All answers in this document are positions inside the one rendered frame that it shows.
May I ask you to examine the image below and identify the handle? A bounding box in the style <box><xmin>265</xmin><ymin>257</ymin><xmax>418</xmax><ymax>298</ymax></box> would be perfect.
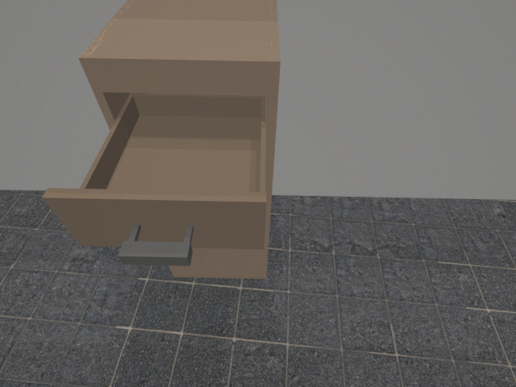
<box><xmin>118</xmin><ymin>224</ymin><xmax>194</xmax><ymax>266</ymax></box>

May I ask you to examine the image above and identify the drawer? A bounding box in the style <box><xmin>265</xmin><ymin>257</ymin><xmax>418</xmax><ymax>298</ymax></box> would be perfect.
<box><xmin>42</xmin><ymin>94</ymin><xmax>266</xmax><ymax>249</ymax></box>

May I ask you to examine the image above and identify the cabinet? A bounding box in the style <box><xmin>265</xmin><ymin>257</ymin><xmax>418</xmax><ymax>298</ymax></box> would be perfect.
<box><xmin>78</xmin><ymin>0</ymin><xmax>281</xmax><ymax>279</ymax></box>

